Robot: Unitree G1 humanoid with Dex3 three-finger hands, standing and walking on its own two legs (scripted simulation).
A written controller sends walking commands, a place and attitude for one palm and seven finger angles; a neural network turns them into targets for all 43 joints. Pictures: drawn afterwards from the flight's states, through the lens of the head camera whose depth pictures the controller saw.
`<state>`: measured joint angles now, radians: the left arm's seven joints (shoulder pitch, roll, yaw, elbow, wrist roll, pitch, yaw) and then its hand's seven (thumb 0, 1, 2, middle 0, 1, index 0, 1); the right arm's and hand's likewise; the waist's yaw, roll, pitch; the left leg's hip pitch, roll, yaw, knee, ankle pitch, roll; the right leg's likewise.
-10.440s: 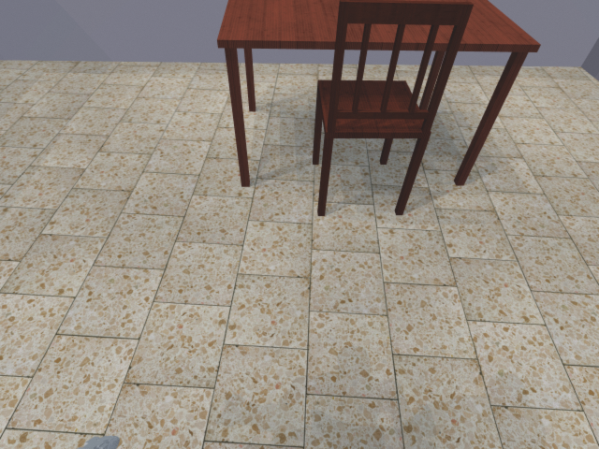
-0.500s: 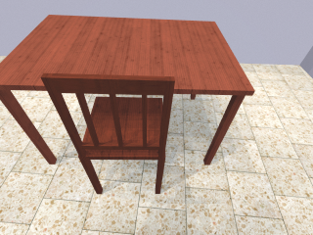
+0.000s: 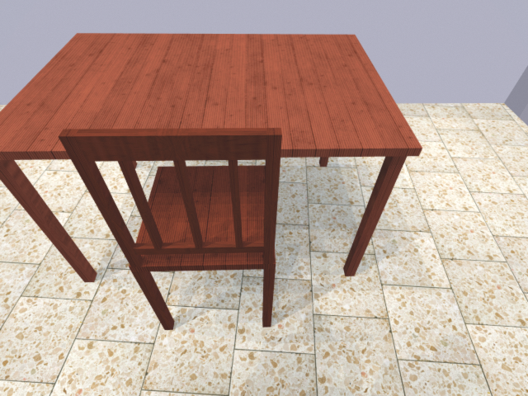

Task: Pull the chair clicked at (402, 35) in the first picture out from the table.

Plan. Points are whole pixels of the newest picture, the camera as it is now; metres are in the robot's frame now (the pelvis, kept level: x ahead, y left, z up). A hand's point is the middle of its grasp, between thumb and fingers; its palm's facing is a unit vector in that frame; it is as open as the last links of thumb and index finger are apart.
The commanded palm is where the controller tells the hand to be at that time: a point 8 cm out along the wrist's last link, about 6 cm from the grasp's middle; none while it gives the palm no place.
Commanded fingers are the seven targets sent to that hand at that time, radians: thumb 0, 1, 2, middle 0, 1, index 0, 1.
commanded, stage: look again from close up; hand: left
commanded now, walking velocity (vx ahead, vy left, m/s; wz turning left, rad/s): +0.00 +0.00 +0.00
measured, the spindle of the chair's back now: (190, 207) +0.51 +0.20 -0.07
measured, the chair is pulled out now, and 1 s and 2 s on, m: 0.00 0.00 0.00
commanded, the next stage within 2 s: shuffle to correct the standing spot in 0.72 s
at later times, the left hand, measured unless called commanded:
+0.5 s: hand out of the picture -0.02 +0.13 -0.17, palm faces +0.03 -0.98 -0.17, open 7.3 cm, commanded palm none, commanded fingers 0.00 0.90 0.90 -0.20 -0.30 -0.20 -0.30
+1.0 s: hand out of the picture -0.02 +0.13 -0.18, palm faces +0.06 -0.98 -0.17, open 7.3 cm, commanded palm none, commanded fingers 0.00 0.90 0.90 -0.20 -0.30 -0.20 -0.30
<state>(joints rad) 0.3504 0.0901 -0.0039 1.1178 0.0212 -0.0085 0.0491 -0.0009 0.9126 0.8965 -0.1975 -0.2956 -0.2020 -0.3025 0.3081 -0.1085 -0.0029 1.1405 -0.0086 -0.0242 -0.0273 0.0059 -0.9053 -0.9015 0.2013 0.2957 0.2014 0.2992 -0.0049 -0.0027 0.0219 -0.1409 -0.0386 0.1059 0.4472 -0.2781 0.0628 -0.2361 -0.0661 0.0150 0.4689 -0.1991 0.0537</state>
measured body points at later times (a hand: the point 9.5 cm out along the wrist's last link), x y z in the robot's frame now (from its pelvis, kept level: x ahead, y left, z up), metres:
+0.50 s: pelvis +0.00 -0.02 +0.00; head +0.00 -0.03 +0.45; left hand -0.02 +0.19 -0.16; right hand -0.03 -0.23 -0.16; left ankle -0.02 +0.07 -0.74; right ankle +0.03 -0.15 -0.74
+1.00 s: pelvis +0.01 -0.03 +0.00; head +0.01 -0.03 +0.45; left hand -0.02 +0.18 -0.16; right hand -0.02 -0.23 -0.16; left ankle -0.02 +0.07 -0.74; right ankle +0.03 -0.15 -0.74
